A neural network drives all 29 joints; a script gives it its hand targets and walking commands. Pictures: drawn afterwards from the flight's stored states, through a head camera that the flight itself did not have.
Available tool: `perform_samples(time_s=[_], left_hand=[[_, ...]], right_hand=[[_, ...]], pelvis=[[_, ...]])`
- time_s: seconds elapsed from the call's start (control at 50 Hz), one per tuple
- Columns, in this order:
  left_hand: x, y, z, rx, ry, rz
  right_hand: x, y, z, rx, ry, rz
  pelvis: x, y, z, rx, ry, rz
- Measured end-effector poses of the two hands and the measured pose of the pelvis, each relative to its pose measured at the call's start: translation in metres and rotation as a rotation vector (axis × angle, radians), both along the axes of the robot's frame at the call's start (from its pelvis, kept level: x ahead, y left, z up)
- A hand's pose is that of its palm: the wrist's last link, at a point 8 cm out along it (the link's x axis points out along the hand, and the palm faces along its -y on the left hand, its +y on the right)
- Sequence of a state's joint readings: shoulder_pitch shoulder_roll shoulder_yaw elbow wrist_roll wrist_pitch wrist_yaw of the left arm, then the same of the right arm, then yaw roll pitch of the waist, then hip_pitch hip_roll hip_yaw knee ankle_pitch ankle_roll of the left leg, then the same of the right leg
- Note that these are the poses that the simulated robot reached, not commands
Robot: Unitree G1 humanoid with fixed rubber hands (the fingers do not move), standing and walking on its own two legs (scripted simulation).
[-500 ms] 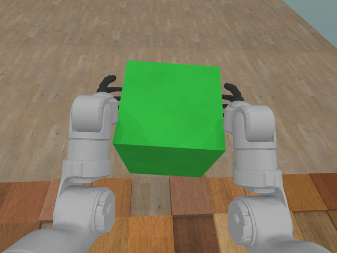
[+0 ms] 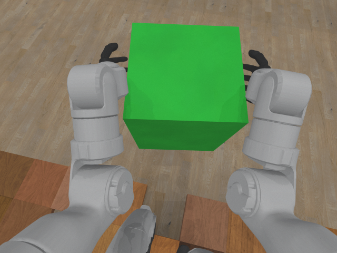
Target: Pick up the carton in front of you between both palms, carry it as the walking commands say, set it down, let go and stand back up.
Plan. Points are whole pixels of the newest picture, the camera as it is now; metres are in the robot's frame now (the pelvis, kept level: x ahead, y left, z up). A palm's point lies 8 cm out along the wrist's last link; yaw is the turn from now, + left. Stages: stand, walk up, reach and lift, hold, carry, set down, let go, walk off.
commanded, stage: carry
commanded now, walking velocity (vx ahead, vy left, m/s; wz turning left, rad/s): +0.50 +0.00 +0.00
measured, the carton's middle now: (180, 98) +0.44 +0.05 +0.04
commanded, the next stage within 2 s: none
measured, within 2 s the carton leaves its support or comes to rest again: neither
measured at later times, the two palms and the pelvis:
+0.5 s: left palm out of the picture +0.77 +0.04 +0.10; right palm (303, 10) +0.73 -0.24 +0.10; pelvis +0.34 -0.04 -0.02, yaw -4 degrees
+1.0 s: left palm out of the picture +1.04 +0.06 +0.01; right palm out of the picture +0.99 -0.22 +0.01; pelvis +0.65 -0.04 -0.06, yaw -3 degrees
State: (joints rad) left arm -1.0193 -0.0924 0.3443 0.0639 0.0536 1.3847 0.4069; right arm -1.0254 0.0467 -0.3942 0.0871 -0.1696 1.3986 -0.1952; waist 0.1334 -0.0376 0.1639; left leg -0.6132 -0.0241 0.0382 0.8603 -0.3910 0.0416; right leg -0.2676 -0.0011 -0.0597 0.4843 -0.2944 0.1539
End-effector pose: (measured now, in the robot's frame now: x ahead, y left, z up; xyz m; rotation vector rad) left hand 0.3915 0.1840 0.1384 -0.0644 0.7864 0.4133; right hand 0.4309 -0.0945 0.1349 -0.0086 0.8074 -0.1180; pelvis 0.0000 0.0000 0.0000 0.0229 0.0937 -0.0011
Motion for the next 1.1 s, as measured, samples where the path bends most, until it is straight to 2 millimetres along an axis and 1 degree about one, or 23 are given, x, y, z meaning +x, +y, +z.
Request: perform_samples(time_s=[0.04,0.08,0.1,0.14,0.18,0.24,0.3,0.34,0.4,0.44,0.48,0.54,0.62,0.68,0.72,0.76,0.78,0.82,0.88,0.94,0.98,1.02,1.1], left_hand=[[0.034,0.003,0.006,0.004,-0.048,0.004],[0.072,0.002,0.01,0.005,-0.112,-0.021],[0.093,-0.001,0.011,0.002,-0.142,-0.044],[0.132,-0.012,0.007,-0.011,-0.16,-0.09],[0.165,-0.031,-0.001,-0.015,-0.118,-0.146],[0.21,-0.069,-0.014,-0.015,-0.03,-0.247],[0.253,-0.109,-0.024,-0.034,0.002,-0.332],[0.282,-0.132,-0.027,-0.04,-0.02,-0.367],[0.326,-0.154,-0.026,-0.006,-0.073,-0.394],[0.35,-0.156,-0.03,0.022,-0.07,-0.384],[0.368,-0.147,-0.037,0.028,-0.033,-0.345],[0.389,-0.122,-0.048,0.011,0.025,-0.246],[0.419,-0.087,-0.05,-0.002,0.036,-0.102],[0.456,-0.067,-0.05,-0.004,0.008,-0.034],[0.489,-0.058,-0.052,-0.001,-0.027,-0.028],[0.525,-0.055,-0.058,0.004,-0.061,-0.051],[0.541,-0.056,-0.063,0.009,-0.063,-0.07],[0.567,-0.065,-0.075,0.022,-0.027,-0.115],[0.594,-0.084,-0.098,0.033,0.069,-0.19],[0.618,-0.104,-0.118,0.027,0.133,-0.265],[0.636,-0.116,-0.127,0.016,0.148,-0.307],[0.654,-0.127,-0.132,0.0,0.143,-0.335],[0.695,-0.144,-0.127,-0.024,0.098,-0.349]], right_hand=[[0.033,0.003,0.005,0.007,-0.05,-0.003],[0.064,0.001,0.009,-0.004,-0.117,-0.014],[0.077,-0.003,0.01,-0.022,-0.148,-0.023],[0.101,-0.014,0.007,-0.064,-0.17,-0.044],[0.116,-0.033,-0.005,-0.075,-0.126,-0.092],[0.13,-0.069,-0.021,-0.056,-0.035,-0.212],[0.149,-0.104,-0.026,-0.037,-0.002,-0.335],[0.172,-0.125,-0.025,-0.028,-0.023,-0.384],[0.218,-0.148,-0.025,-0.014,-0.073,-0.387],[0.252,-0.153,-0.027,-0.011,-0.07,-0.356],[0.285,-0.147,-0.031,-0.008,-0.034,-0.315],[0.334,-0.125,-0.037,-0.018,0.023,-0.223],[0.398,-0.089,-0.043,-0.021,0.032,-0.089],[0.448,-0.068,-0.047,-0.02,0.003,-0.023],[0.481,-0.059,-0.051,-0.035,-0.035,0.002],[0.51,-0.057,-0.058,-0.067,-0.075,0.015],[0.521,-0.059,-0.065,-0.078,-0.079,0.012],[0.534,-0.068,-0.082,-0.08,-0.043,-0.016],[0.54,-0.087,-0.108,-0.072,0.055,-0.084],[0.546,-0.106,-0.123,-0.066,0.124,-0.167],[0.554,-0.117,-0.126,-0.07,0.142,-0.218],[0.568,-0.127,-0.124,-0.076,0.139,-0.256],[0.608,-0.143,-0.111,-0.084,0.096,-0.291]], pelvis=[[0.029,0.001,-0.007,0.003,0.004,-0.001],[0.063,0.004,-0.026,-0.008,-0.008,0.0],[0.079,0.005,-0.034,0.005,-0.018,0.001],[0.101,0.003,-0.039,0.047,-0.021,-0.003],[0.122,0.003,-0.035,0.046,-0.014,-0.014],[0.159,0.004,-0.025,0.016,-0.004,-0.03],[0.2,-0.002,-0.02,-0.007,0.003,-0.048],[0.231,-0.01,-0.025,-0.008,0.0,-0.059],[0.274,-0.019,-0.034,-0.034,-0.013,-0.072],[0.298,-0.024,-0.032,-0.044,-0.016,-0.072],[0.323,-0.031,-0.026,-0.043,-0.008,-0.071],[0.361,-0.043,-0.018,-0.029,0.0,-0.074],[0.419,-0.051,-0.015,-0.034,-0.002,-0.067],[0.471,-0.051,-0.027,-0.052,-0.018,-0.053],[0.51,-0.049,-0.048,-0.067,-0.04,-0.051],[0.54,-0.048,-0.068,-0.045,-0.042,-0.041],[0.55,-0.047,-0.074,-0.033,-0.038,-0.036],[0.569,-0.043,-0.078,-0.023,-0.029,-0.027],[0.596,-0.038,-0.075,-0.025,-0.022,-0.029],[0.621,-0.036,-0.069,-0.032,-0.016,-0.039],[0.637,-0.037,-0.065,-0.035,-0.012,-0.045],[0.654,-0.04,-0.061,-0.037,-0.007,-0.05],[0.693,-0.051,-0.055,-0.041,0.001,-0.055]])
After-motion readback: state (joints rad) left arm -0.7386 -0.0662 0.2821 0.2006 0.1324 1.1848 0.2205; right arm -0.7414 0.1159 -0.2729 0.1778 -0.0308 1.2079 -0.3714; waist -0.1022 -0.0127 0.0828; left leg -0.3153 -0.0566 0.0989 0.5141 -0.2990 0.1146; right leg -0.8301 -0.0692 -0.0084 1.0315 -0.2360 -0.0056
